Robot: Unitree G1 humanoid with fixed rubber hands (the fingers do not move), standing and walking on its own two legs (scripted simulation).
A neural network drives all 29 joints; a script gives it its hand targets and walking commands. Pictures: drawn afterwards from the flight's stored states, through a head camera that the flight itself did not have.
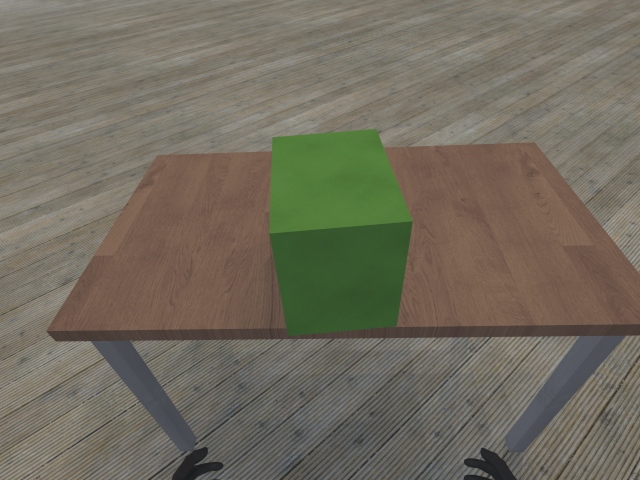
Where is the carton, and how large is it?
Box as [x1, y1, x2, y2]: [269, 129, 412, 335]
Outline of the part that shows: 376,129 272,137 269,234 288,335 396,325 412,221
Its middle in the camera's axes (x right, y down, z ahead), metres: +0.03 -0.01 +0.67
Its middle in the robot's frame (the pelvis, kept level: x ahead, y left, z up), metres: +0.53 +0.02 +0.03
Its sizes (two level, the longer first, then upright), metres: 0.258 0.187 0.237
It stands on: a table, 0.70 m high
